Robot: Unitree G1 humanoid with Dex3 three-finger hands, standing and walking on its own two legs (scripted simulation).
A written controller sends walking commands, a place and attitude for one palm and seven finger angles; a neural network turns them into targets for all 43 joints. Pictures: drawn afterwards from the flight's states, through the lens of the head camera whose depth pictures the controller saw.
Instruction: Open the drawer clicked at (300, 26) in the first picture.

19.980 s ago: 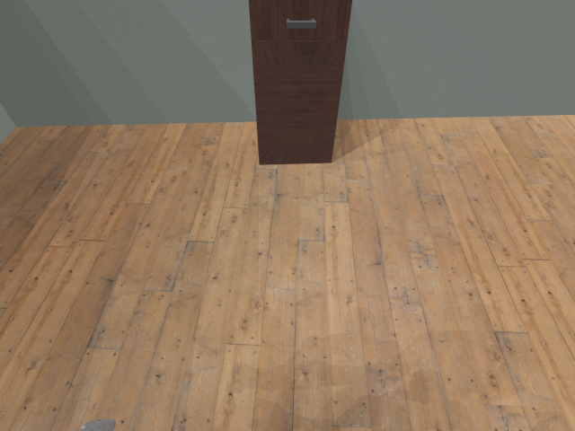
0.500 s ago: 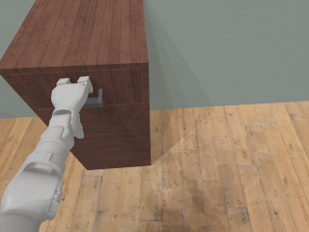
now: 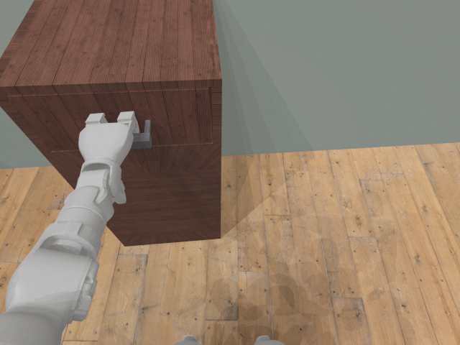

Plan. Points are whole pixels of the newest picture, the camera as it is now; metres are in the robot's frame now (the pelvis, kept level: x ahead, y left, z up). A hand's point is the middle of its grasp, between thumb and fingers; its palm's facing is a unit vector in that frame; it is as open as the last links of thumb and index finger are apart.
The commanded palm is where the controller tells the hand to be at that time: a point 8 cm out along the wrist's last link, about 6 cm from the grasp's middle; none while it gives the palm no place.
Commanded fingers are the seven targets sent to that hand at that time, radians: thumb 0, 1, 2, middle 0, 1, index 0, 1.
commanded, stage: lower the fingers behind the handle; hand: left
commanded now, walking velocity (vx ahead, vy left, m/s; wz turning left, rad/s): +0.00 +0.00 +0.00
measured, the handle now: (121, 133) +0.52 +0.20 +0.02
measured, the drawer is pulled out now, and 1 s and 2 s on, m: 0.00 0.00 0.02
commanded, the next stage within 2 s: close the thumb around the handle in 0.46 s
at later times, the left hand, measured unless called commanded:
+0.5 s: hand (122, 159) +0.47 +0.20 +0.00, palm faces -0.04 -0.03 -1.00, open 13.8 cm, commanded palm +0.45 +0.19 +0.06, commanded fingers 0.00 -0.50 0.30 -0.30 -1.20 -0.30 -1.20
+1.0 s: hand (120, 158) +0.47 +0.20 +0.00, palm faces -0.05 -0.03 -1.00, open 8.6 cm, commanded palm +0.46 +0.20 +0.06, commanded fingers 0.00 0.79 0.85 -0.39 -1.34 -0.39 -1.34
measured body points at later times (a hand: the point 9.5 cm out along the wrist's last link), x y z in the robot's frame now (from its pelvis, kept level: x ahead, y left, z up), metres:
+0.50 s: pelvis +0.00 +0.00 -0.01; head +0.09 +0.01 +0.43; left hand +0.47 +0.20 +0.06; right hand +0.00 -0.26 -0.13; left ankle +0.00 +0.08 -0.70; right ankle -0.01 -0.11 -0.70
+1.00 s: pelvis +0.01 +0.00 +0.00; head +0.10 +0.00 +0.44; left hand +0.47 +0.20 +0.05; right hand +0.04 -0.27 -0.13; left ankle +0.00 +0.08 -0.70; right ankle -0.01 -0.11 -0.70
